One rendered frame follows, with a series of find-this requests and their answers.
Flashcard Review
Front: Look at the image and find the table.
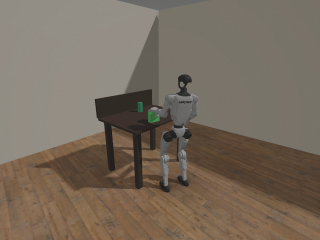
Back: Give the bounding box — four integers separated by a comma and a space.
95, 89, 184, 189

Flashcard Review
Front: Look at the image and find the left robot upper arm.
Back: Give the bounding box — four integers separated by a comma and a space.
160, 94, 176, 118

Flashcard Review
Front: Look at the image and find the right robot foot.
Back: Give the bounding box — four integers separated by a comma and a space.
178, 175, 189, 187

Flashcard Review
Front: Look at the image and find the robot right shin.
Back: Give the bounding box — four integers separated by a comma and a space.
178, 151, 187, 181

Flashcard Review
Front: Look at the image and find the robot left forearm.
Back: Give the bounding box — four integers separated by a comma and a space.
155, 108, 162, 116

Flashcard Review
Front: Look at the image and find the right robot upper arm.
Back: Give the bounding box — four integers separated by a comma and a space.
190, 94, 199, 117

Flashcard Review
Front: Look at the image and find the sponge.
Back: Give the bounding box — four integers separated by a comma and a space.
148, 111, 160, 123

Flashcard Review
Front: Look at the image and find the left robot hand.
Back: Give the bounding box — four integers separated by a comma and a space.
148, 107, 159, 118

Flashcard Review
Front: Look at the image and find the robot right forearm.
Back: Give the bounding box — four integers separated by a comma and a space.
186, 115, 196, 123

